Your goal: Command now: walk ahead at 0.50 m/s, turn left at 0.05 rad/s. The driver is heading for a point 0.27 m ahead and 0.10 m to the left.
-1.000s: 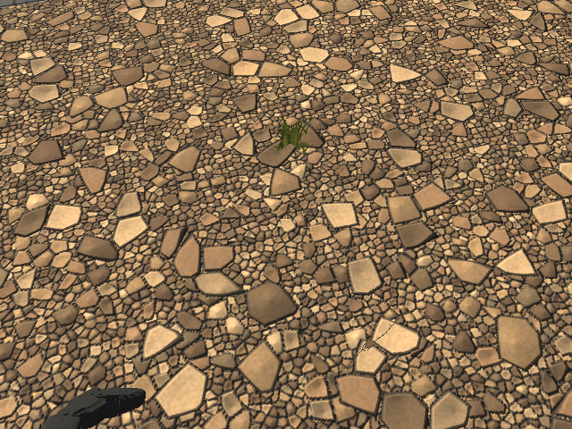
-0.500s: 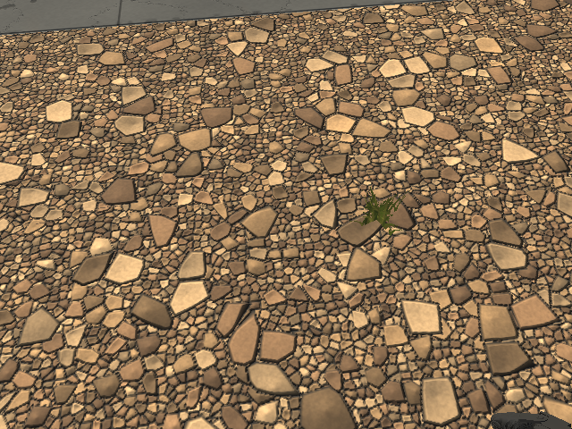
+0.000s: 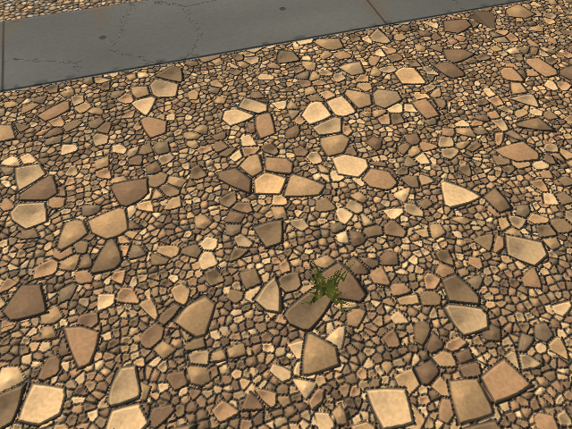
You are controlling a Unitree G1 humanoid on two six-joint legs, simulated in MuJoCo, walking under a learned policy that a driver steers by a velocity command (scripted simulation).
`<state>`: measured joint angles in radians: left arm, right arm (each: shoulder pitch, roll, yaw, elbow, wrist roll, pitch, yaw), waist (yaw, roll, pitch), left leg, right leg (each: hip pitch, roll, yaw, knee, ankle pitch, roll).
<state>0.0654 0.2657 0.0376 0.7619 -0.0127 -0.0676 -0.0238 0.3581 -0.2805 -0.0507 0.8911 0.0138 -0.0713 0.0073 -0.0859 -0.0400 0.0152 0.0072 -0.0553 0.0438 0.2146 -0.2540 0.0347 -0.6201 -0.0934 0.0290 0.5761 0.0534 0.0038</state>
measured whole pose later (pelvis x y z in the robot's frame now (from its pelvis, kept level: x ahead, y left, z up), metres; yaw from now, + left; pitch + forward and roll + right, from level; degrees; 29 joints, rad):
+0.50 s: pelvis +0.20 -0.04 +0.00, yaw +3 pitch +0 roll -3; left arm 0.19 0.24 0.03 0.95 0.01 -0.05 -0.01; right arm 0.13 -0.26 -0.04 0.85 -0.01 0.01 -0.02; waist 0.02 0.05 0.02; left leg -0.36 0.07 -0.04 0.51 -0.09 -0.01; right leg -0.18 0.05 -0.08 0.40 -0.22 -0.03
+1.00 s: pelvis +0.24 -0.01 -0.01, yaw +3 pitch -1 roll +0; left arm 0.17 0.25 0.03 1.07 0.01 0.02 0.04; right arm 0.09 -0.23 -0.05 1.01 0.00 0.01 -0.02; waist 0.02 0.00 0.04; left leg -0.25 0.00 0.00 0.50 -0.22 0.01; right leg -0.11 -0.03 -0.06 0.46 -0.32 0.02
